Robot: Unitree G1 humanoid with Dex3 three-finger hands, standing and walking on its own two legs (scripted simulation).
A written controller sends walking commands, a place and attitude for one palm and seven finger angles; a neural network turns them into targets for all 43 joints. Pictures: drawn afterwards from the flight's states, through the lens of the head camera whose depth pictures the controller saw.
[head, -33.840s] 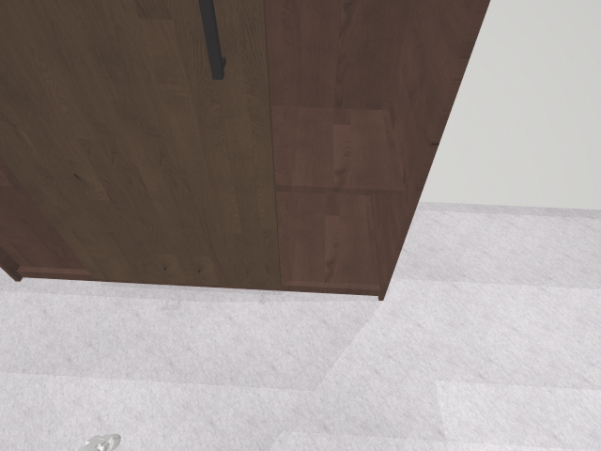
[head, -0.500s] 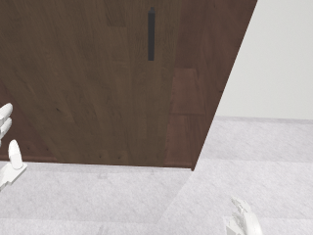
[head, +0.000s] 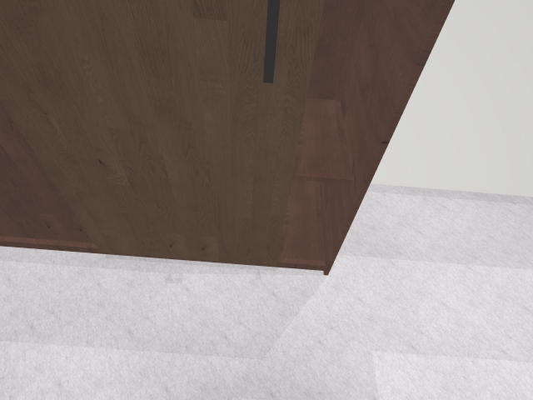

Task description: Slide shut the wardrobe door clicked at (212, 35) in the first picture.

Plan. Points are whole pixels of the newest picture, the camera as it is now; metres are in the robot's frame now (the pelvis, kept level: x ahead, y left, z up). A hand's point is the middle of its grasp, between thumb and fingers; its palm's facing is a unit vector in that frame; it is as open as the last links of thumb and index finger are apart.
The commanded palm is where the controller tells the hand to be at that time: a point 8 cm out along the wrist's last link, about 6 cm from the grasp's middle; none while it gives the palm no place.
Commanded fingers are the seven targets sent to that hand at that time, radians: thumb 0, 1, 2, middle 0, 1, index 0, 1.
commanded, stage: let the arm hang, fingers relaxed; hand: left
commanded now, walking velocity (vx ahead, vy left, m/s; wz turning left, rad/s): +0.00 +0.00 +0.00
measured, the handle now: (271, 36) +0.67 +0.04 +0.21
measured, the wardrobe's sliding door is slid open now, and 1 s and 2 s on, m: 0.20 0.20 0.20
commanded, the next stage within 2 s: look to check the result in 0.74 s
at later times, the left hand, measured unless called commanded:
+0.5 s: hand out of the picture +0.00 +0.17 -0.17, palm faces +0.01 -0.98 -0.17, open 7.4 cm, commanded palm none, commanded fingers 0.00 0.90 0.90 -0.20 -0.30 -0.20 -0.30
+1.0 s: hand out of the picture +0.02 +0.17 -0.17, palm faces +0.00 -0.98 -0.19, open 7.4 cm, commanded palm none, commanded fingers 0.00 0.90 0.90 -0.20 -0.30 -0.20 -0.30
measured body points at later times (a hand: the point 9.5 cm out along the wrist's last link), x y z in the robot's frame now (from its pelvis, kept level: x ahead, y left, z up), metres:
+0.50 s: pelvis +0.00 +0.00 +0.00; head +0.02 +0.00 +0.45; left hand +0.00 +0.22 -0.16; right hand -0.01 -0.21 -0.16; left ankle +0.03 +0.11 -0.74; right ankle +0.00 -0.11 -0.74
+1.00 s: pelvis +0.01 +0.00 +0.01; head +0.04 -0.01 +0.46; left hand +0.02 +0.22 -0.15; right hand +0.01 -0.22 -0.16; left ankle +0.03 +0.11 -0.74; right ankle +0.00 -0.11 -0.74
